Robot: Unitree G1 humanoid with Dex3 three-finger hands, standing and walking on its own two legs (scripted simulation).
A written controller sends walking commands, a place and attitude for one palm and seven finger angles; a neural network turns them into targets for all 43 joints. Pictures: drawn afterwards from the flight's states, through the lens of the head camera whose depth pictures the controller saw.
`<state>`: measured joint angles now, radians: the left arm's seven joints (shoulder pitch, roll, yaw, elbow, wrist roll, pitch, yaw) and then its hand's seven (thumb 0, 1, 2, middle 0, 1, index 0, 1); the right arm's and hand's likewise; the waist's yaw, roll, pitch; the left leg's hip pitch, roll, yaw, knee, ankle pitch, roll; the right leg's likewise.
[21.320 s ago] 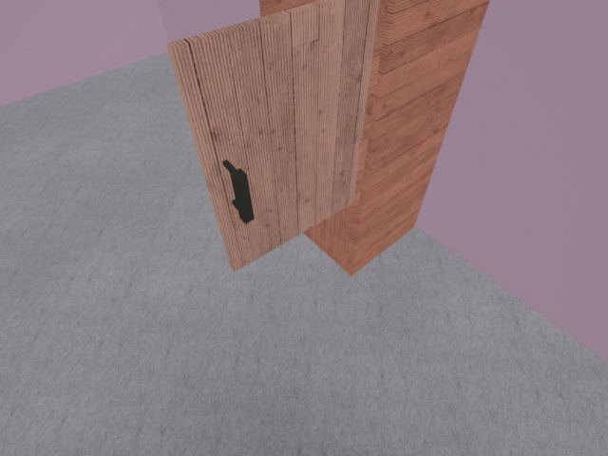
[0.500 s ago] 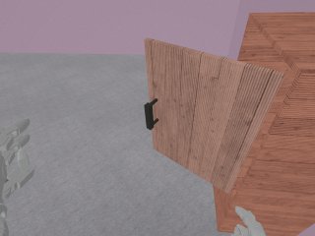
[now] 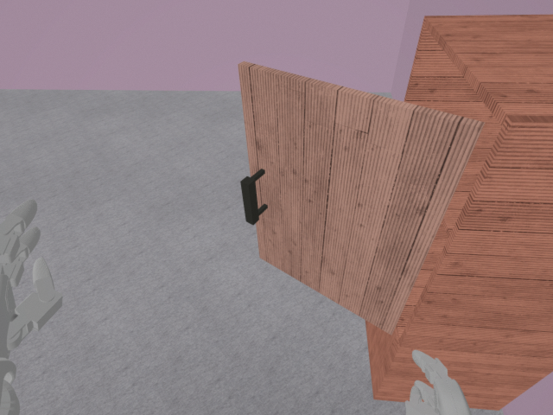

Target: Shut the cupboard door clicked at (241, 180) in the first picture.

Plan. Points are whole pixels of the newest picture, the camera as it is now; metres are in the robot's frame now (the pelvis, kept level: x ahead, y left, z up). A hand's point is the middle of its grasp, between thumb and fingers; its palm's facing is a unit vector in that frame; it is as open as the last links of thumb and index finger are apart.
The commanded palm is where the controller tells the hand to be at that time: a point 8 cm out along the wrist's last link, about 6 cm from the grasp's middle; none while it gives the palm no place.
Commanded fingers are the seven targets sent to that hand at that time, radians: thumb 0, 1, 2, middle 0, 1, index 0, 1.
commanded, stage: step back with the hand held close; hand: left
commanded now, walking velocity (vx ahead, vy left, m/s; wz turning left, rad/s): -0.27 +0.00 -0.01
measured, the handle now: (256, 196) +0.61 +0.12 -0.05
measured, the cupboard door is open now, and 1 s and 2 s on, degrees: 59 59 59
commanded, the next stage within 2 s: stop stepping back and stand still in 1.86 s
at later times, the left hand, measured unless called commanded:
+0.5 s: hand (41, 315) +0.17 +0.28 +0.15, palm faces +0.37 -0.79 -0.48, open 7.4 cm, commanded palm +0.11 +0.32 +0.17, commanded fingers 0.00 0.90 0.90 -0.20 -0.30 -0.20 -0.30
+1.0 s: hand (14, 339) +0.14 +0.29 +0.16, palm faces +0.41 -0.78 -0.46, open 7.4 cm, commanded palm +0.08 +0.32 +0.17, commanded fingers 0.00 0.90 0.90 -0.20 -0.30 -0.20 -0.30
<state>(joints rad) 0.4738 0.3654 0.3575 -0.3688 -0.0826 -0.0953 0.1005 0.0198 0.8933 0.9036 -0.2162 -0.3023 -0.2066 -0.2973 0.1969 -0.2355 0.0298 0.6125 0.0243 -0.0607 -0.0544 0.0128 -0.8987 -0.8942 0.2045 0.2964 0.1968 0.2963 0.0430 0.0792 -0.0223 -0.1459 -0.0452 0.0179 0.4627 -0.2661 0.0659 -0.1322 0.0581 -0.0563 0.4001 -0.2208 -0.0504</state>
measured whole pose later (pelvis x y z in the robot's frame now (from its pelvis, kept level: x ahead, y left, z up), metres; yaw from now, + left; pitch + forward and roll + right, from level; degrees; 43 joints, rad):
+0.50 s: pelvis -0.03 +0.02 -0.01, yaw -1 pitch +2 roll -1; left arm 0.56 0.44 0.41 -0.47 -0.06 -0.16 0.13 0.02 0.89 0.90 -0.22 -0.30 -0.21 -0.30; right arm 0.20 -0.24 0.00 0.54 0.03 0.05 -0.09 0.01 -0.90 -0.89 0.20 0.30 0.20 0.30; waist -0.01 0.01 -0.04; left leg -0.35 -0.06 0.06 0.58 -0.27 0.10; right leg -0.36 0.03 -0.03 0.55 -0.23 -0.02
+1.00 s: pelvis -0.07 +0.03 -0.03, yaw -2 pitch +0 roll -2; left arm 0.50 0.44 0.47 -0.52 -0.02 -0.24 0.13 0.02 0.89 0.90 -0.22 -0.30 -0.21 -0.30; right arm 0.22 -0.22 0.01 0.57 -0.01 -0.01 -0.07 0.01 -0.90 -0.89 0.21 0.30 0.20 0.30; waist -0.01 -0.02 0.00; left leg -0.45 -0.05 0.07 0.72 -0.28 0.11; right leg -0.45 0.04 -0.03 0.67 -0.22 -0.02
